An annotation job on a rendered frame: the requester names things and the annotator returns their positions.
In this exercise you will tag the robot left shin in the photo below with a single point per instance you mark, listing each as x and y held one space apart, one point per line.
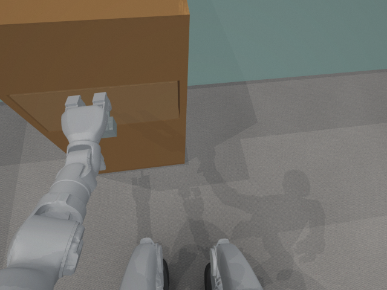
160 279

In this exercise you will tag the cabinet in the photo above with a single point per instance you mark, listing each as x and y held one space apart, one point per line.
54 45

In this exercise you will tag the drawer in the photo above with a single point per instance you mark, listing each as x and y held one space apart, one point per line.
130 103

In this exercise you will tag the right robot thigh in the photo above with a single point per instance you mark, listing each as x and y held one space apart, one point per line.
227 262

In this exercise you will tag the left robot forearm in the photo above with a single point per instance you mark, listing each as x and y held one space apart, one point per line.
70 192

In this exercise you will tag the left robot upper arm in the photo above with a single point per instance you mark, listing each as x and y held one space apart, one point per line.
47 249

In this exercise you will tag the handle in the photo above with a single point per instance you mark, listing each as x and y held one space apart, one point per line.
111 128

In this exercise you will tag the robot left hand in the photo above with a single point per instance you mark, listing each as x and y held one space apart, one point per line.
81 122

